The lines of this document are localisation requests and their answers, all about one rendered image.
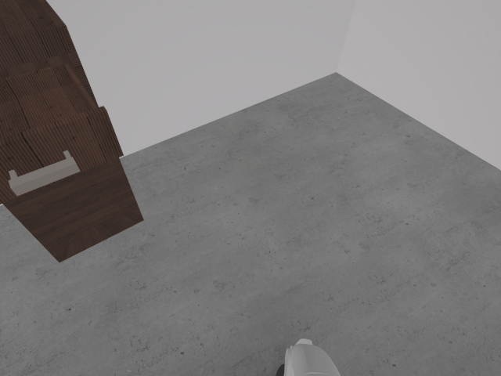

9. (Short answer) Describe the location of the handle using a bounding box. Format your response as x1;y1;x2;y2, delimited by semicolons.
8;150;80;196

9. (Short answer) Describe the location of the right robot shin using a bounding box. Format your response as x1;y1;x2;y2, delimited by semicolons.
296;338;312;345

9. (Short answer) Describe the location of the robot right thigh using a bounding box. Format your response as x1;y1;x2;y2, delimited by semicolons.
284;344;341;376

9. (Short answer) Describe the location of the cabinet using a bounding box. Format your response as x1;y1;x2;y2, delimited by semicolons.
0;0;144;262

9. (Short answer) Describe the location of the drawer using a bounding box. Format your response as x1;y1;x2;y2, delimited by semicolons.
0;63;124;204

